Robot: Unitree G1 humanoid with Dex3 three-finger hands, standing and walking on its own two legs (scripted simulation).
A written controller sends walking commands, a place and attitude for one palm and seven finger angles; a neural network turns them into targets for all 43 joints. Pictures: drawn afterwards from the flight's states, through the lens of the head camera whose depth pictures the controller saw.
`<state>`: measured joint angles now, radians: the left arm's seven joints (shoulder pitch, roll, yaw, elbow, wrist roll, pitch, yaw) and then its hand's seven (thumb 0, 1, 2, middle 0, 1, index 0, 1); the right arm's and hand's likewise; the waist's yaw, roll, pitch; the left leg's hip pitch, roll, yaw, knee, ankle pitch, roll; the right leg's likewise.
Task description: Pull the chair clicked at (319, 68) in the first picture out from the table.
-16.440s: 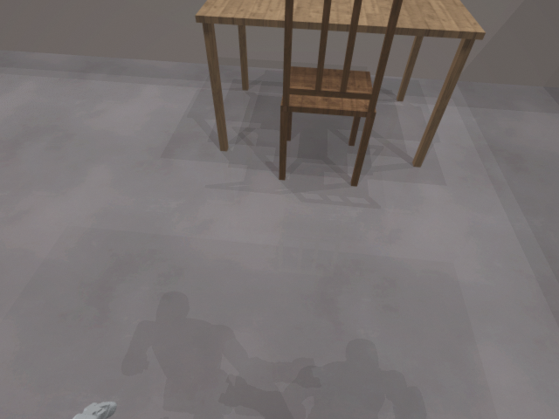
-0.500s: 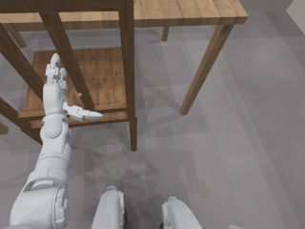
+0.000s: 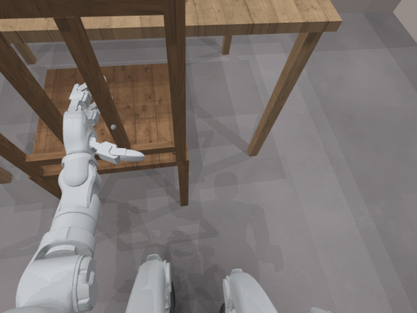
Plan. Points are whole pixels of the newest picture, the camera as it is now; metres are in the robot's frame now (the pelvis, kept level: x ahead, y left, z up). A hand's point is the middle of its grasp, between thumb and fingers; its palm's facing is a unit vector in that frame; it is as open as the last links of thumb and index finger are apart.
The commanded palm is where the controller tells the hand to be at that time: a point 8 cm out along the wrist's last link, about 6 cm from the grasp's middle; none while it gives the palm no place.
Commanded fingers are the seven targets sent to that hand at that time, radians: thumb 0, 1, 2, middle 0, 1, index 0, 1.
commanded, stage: hook a spindle and tug to test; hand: left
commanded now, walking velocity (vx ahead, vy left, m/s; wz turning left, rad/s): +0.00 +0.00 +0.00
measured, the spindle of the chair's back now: (44, 107) +0.48 +0.29 +0.06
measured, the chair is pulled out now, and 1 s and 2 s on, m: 0.00 0.02 0.17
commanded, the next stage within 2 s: step backward, pulling the chair out in 1.12 s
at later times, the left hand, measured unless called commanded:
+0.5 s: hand (119, 123) +0.47 +0.16 +0.03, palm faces +0.14 -0.99 -0.02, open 5.6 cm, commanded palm +0.43 +0.20 +0.03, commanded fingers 0.00 0.90 0.90 -0.50 -1.45 -0.50 -1.45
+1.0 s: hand (120, 136) +0.44 +0.16 +0.03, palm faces +0.13 -0.99 -0.02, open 5.6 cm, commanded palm +0.40 +0.19 +0.03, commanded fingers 0.00 0.90 0.90 -0.50 -1.45 -0.50 -1.45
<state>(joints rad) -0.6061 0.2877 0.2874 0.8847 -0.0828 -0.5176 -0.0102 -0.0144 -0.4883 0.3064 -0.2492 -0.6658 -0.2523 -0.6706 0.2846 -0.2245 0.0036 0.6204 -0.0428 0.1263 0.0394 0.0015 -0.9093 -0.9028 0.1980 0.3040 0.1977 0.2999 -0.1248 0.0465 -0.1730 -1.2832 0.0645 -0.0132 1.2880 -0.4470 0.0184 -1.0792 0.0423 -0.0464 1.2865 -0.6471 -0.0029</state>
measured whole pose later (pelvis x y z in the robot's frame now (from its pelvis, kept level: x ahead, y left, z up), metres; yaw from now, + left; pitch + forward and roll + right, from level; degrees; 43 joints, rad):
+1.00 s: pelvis +0.02 -0.01 +0.01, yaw +0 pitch +25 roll -3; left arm -0.42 0.22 0.22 0.69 -0.12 -0.48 0.02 0.01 0.69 0.80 -0.42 -1.44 -0.39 -1.45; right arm 0.26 -0.23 -0.01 0.59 -0.03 0.11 0.05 0.00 -0.91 -0.90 0.20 0.30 0.20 0.30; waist -0.10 0.04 -0.18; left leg -1.21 0.06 0.00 1.24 -0.47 0.01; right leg -1.01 0.04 -0.03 1.25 -0.66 -0.01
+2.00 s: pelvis -0.05 -0.01 +0.11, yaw +2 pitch +4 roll -3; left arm -0.48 0.15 0.03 1.04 -0.09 -0.25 0.05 0.08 0.65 0.76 -0.30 -1.13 -0.50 -1.45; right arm 0.23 -0.23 0.01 0.69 0.04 0.06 -0.10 0.00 -0.91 -0.90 0.20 0.30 0.20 0.30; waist -0.06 0.09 0.13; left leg -0.56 0.06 -0.01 0.60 -0.10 0.01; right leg -0.40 0.05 -0.06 0.62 -0.29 -0.02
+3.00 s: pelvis -0.12 +0.00 +0.12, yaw +6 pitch +3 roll +0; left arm -0.61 0.15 -0.03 1.02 -0.03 -0.19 0.08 0.08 0.60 0.78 -0.30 -1.24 -0.50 -1.45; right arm 0.12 -0.22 -0.01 0.68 0.01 0.00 -0.11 0.00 -0.91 -0.90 0.20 0.30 0.20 0.30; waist -0.08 -0.01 0.22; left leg -0.38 0.04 -0.02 0.59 -0.27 -0.05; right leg -0.45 -0.06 -0.07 0.53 -0.13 0.01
